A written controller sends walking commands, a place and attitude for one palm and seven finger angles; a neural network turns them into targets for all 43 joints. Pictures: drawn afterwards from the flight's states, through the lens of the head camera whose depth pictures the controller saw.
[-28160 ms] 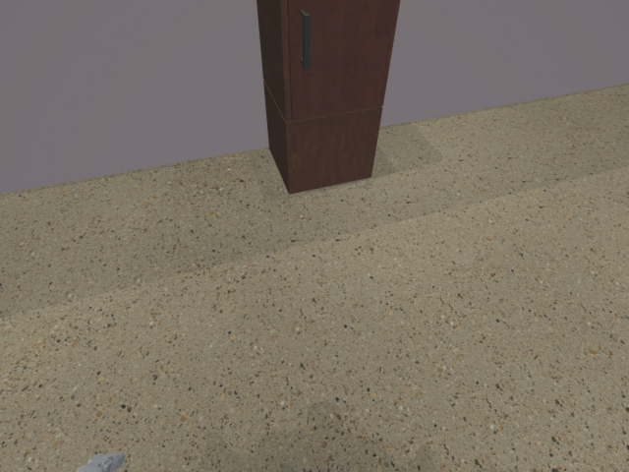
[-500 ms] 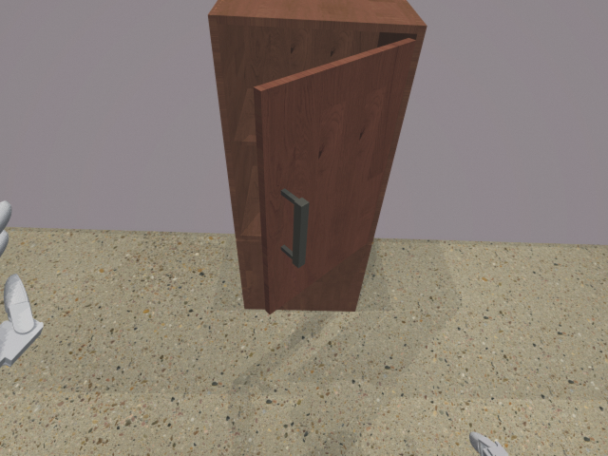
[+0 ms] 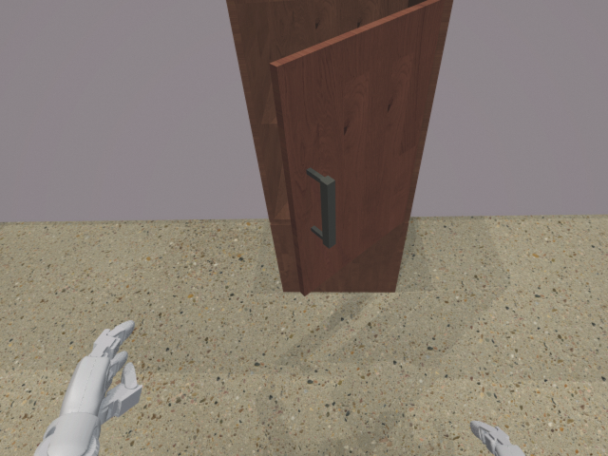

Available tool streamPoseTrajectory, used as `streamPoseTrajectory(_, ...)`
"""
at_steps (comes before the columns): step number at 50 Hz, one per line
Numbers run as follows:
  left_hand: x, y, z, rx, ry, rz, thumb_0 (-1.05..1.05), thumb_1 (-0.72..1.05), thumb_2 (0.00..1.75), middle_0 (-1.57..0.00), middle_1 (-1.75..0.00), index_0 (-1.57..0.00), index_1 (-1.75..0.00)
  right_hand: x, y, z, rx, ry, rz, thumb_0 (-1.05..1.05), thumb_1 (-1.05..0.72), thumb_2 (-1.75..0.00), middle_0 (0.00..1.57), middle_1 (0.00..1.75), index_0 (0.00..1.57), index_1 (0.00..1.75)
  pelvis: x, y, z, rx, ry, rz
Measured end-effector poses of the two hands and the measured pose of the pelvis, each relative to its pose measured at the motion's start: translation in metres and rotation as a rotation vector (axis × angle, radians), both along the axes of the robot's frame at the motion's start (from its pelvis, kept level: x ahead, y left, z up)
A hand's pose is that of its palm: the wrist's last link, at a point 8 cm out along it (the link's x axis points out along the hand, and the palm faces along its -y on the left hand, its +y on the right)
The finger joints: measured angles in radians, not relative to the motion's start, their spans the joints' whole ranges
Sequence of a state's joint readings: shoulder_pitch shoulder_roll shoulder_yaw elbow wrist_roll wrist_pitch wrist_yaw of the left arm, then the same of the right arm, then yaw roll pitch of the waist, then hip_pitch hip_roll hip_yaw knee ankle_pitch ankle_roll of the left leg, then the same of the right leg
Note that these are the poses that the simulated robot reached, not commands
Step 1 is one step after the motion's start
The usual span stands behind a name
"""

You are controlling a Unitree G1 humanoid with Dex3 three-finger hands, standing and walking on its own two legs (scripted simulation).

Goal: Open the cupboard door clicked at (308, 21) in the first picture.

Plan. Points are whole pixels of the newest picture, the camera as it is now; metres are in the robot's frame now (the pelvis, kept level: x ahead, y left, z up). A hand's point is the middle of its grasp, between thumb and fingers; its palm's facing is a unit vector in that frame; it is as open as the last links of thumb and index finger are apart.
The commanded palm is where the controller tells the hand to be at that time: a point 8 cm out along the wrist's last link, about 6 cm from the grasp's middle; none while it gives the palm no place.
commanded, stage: let the arm hang, fingers relaxed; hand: left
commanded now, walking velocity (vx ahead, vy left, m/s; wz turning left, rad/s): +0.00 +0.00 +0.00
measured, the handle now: (321, 209) +0.57 +0.01 -0.03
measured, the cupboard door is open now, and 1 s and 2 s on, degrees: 43 43 43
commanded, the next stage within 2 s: look to check the result in 0.96 s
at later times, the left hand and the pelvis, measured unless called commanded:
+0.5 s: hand out of the picture -0.04 +0.20 -0.15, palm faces +0.04 -0.97 -0.25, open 7.3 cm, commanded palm none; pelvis +0.00 +0.01 +0.02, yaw +1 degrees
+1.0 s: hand out of the picture +0.02 +0.18 -0.16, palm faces +0.04 -0.98 -0.20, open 7.3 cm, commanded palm none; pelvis +0.01 +0.01 +0.02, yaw +0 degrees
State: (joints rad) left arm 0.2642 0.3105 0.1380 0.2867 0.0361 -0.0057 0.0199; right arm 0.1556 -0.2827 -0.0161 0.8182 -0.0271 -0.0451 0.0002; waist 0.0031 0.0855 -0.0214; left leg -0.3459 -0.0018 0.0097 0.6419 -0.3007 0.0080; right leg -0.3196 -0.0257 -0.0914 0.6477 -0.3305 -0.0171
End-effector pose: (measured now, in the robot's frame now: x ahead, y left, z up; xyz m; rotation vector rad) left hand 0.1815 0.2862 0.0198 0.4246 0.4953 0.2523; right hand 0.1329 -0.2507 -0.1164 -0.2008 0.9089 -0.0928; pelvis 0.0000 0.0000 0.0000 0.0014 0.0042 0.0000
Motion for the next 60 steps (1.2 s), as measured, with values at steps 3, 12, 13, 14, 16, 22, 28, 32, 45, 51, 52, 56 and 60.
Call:
streamPoseTrajectory(3, -0.039, -0.025, -0.082, -0.145, 0.34, 0.03, 0.0, 0.91, 0.9, -0.19, -0.3, -0.19, -0.3, -0.018, -0.003, -0.002, -0.017, 0.085, -0.022, 0.01, -0.91, -0.89, 0.2, 0.3, 0.2, 0.3, -0.002, -0.001, 0.001, 0.01, -0.013, 0.0)
streamPoseTrajectory(12, -0.164, -0.059, -0.156, -0.342, 0.804, 0.177, -0.02, 1.0, 0.9, -0.2, -0.3, -0.21, -0.3, -0.104, 0.003, 0.0, -0.064, 0.417, -0.07, 0.0, -0.91, -0.89, 0.2, 0.3, 0.2, 0.3, -0.002, -0.004, 0.013, -0.013, -0.026, 0.014)
streamPoseTrajectory(13, -0.174, -0.057, -0.155, -0.341, 0.83, 0.19, -0.02, 1.0, 0.9, -0.2, -0.3, -0.21, -0.3, -0.112, 0.006, -0.001, -0.059, 0.445, -0.073, 0.0, -0.91, -0.89, 0.19, 0.3, 0.2, 0.3, -0.002, -0.004, 0.014, -0.015, -0.026, 0.016)
streamPoseTrajectory(14, -0.184, -0.054, -0.154, -0.338, 0.856, 0.203, -0.02, 0.99, 0.9, -0.2, -0.3, -0.21, -0.3, -0.119, 0.009, -0.002, -0.052, 0.47, -0.077, 0.0, -0.91, -0.89, 0.19, 0.3, 0.2, 0.3, -0.002, -0.003, 0.015, -0.016, -0.026, 0.017)
streamPoseTrajectory(16, -0.2, -0.05, -0.15, -0.328, 0.901, 0.227, -0.01, 0.97, 0.9, -0.2, -0.3, -0.2, -0.3, -0.131, 0.015, -0.005, -0.034, 0.507, -0.084, 0.0, -0.91, -0.89, 0.19, 0.3, 0.2, 0.3, -0.001, -0.001, 0.016, -0.016, -0.027, 0.017)
streamPoseTrajectory(22, -0.225, -0.04, -0.14, -0.295, 0.974, 0.272, 0.0, 0.93, 0.9, -0.2, -0.3, -0.2, -0.3, -0.15, 0.037, -0.014, 0.028, 0.556, -0.098, 0.0, -0.91, -0.89, 0.2, 0.3, 0.2, 0.3, 0.0, 0.005, 0.018, -0.011, -0.03, 0.014)
streamPoseTrajectory(28, -0.218, -0.042, -0.139, -0.293, 0.956, 0.267, 0.0, 0.92, 0.9, -0.2, -0.3, -0.2, -0.3, -0.152, 0.054, -0.02, 0.074, 0.551, -0.103, 0.0, -0.91, -0.89, 0.2, 0.3, 0.2, 0.3, 0.001, 0.008, 0.018, -0.006, -0.031, 0.008)
streamPoseTrajectory(32, -0.202, -0.049, -0.142, -0.309, 0.914, 0.245, 0.0, 0.91, 0.9, -0.19, -0.3, -0.2, -0.3, -0.148, 0.06, -0.021, 0.084, 0.536, -0.104, 0.0, -0.91, -0.89, 0.2, 0.3, 0.2, 0.3, 0.003, 0.009, 0.018, -0.004, -0.034, 0.006)
streamPoseTrajectory(45, -0.17, -0.06, -0.146, -0.333, 0.849, 0.206, 0.01, 0.93, 0.9, -0.2, -0.3, -0.2, -0.3, -0.142, 0.052, -0.018, 0.064, 0.514, -0.125, 0.0, -0.91, -0.89, 0.2, 0.3, 0.2, 0.3, 0.009, 0.007, 0.018, -0.001, -0.035, 0.004)
streamPoseTrajectory(51, -0.172, -0.061, -0.146, -0.335, 0.864, 0.214, 0.0, 0.92, 0.9, -0.2, -0.3, -0.2, -0.3, -0.14, 0.047, -0.017, 0.055, 0.525, -0.124, 0.0, -0.91, -0.89, 0.19, 0.3, 0.2, 0.3, 0.012, 0.005, 0.018, -0.002, -0.033, 0.006)
streamPoseTrajectory(52, -0.173, -0.062, -0.146, -0.335, 0.867, 0.215, 0.0, 0.92, 0.9, -0.2, -0.3, -0.2, -0.3, -0.139, 0.047, -0.017, 0.054, 0.526, -0.124, 0.0, -0.91, -0.9, 0.19, 0.3, 0.2, 0.3, 0.013, 0.005, 0.018, -0.002, -0.032, 0.006)
streamPoseTrajectory(56, -0.176, -0.063, -0.146, -0.337, 0.881, 0.222, 0.0, 0.91, 0.9, -0.2, -0.3, -0.2, -0.3, -0.136, 0.045, -0.016, 0.051, 0.527, -0.122, 0.0, -0.91, -0.9, 0.19, 0.3, 0.2, 0.3, 0.015, 0.004, 0.019, -0.002, -0.032, 0.007)
streamPoseTrajectory(60, -0.177, -0.065, -0.146, -0.34, 0.888, 0.228, 0.0, 0.91, 0.9, -0.2, -0.3, -0.2, -0.3, -0.131, 0.044, -0.016, 0.049, 0.525, -0.117, 0.0, -0.91, -0.9, 0.19, 0.3, 0.2, 0.3, 0.018, 0.003, 0.019, -0.002, -0.032, 0.008)
